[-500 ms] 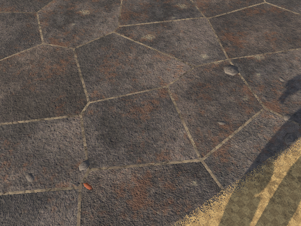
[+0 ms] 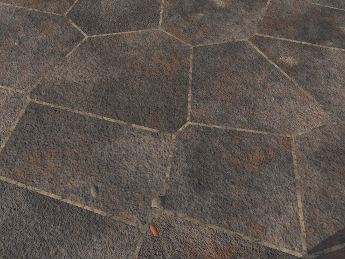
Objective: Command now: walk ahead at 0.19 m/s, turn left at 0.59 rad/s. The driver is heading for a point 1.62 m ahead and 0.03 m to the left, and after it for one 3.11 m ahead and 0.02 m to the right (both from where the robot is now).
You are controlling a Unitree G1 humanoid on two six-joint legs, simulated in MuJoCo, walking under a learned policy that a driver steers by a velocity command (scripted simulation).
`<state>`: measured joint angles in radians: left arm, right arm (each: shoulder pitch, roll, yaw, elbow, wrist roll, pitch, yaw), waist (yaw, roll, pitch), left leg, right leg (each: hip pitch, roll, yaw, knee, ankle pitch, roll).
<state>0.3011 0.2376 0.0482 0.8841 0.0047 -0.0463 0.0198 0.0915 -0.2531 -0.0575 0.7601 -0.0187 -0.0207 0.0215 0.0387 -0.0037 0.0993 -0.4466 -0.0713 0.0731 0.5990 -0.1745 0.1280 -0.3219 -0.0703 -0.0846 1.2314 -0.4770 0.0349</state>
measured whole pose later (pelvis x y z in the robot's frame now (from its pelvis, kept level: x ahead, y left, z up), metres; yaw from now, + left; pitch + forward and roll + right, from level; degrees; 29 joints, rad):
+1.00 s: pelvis +0.08 -0.04 +0.02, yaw +15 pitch -2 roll +0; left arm 0.20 0.25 0.02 0.95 0.01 0.01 0.02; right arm 0.21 -0.24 -0.02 1.00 -0.01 0.02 -0.03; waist 0.01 -0.01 0.05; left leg -0.10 -0.03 -0.07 0.40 -0.25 0.01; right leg -0.16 0.02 0.02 0.40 -0.20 -0.02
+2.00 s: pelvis +0.41 +0.06 +0.02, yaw +14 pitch -1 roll +1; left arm 0.28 0.21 0.04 1.01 0.03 -0.07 -0.01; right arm 0.25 -0.23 -0.05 1.02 -0.02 -0.08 0.01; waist 0.01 -0.02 0.06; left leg -0.21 -0.09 0.12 0.39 -0.17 0.12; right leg -0.42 -0.04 0.01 1.16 -0.29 -0.09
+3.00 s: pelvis +0.96 +0.20 +0.01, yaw +9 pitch +0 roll +0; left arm 0.42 0.20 0.05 1.05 0.00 -0.07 0.01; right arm 0.06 -0.20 -0.04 0.86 -0.04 -0.09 0.00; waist 0.06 -0.01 0.06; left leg -0.40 0.00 0.11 0.55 -0.17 0.07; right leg -0.20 0.03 0.01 0.99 -0.42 -0.09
